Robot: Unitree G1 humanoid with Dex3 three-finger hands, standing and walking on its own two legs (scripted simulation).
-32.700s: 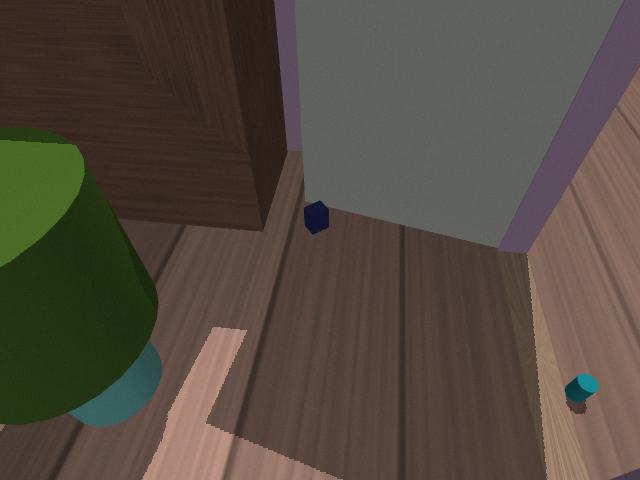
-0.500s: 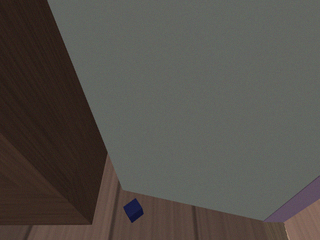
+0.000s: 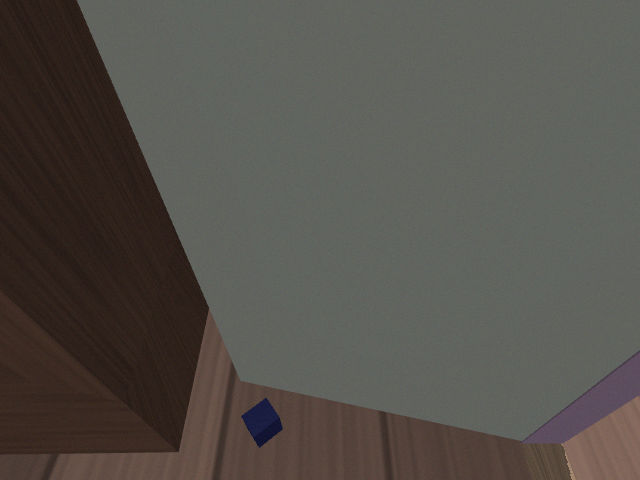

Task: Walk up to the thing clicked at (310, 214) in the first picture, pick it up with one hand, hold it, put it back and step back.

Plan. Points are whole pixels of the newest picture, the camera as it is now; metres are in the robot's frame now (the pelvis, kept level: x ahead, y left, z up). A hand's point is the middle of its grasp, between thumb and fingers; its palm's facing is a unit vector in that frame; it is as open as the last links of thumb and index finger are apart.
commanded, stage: stand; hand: left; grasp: from above
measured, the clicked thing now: (262, 422) +0.41 +0.20 -0.73
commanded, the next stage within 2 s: step back in 0.88 s
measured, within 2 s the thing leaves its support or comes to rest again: neither
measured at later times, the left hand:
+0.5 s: hand out of the picture +0.07 +0.25 -0.16, palm faces +0.01 -0.94 -0.34, open 7.3 cm
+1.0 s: hand out of the picture +0.08 +0.26 -0.16, palm faces +0.01 -0.93 -0.36, open 7.3 cm
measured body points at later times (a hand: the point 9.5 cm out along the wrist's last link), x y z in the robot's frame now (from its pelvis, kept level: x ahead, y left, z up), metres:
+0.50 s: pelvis +0.00 +0.00 +0.00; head +0.01 -0.01 +0.45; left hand +0.07 +0.30 -0.13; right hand +0.08 -0.29 -0.14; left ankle +0.01 +0.13 -0.75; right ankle -0.01 -0.13 -0.75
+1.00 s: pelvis -0.01 +0.00 -0.01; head +0.03 -0.01 +0.44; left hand +0.08 +0.30 -0.14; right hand +0.08 -0.31 -0.14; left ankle +0.01 +0.13 -0.75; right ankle -0.01 -0.13 -0.75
